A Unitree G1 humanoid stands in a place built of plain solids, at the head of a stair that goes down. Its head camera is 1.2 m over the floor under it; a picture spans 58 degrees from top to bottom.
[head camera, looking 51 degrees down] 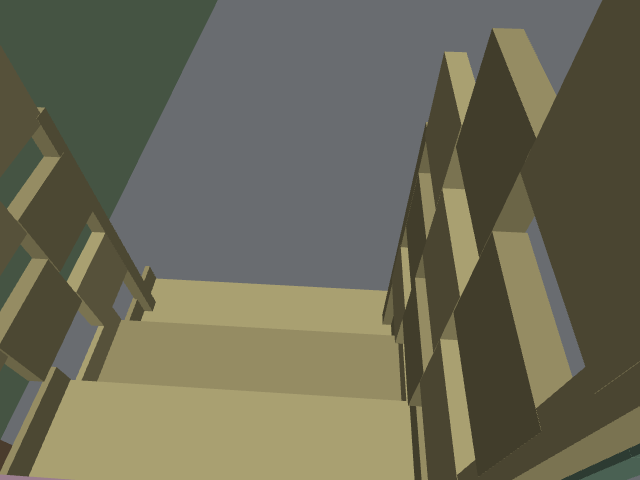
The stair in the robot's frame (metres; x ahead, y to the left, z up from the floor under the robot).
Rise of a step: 0.16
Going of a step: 0.30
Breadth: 1.12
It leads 4 degrees to the right of straight ahead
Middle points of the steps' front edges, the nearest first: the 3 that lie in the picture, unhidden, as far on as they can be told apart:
0.49 0.26 -0.16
0.79 0.24 -0.31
1.09 0.22 -0.47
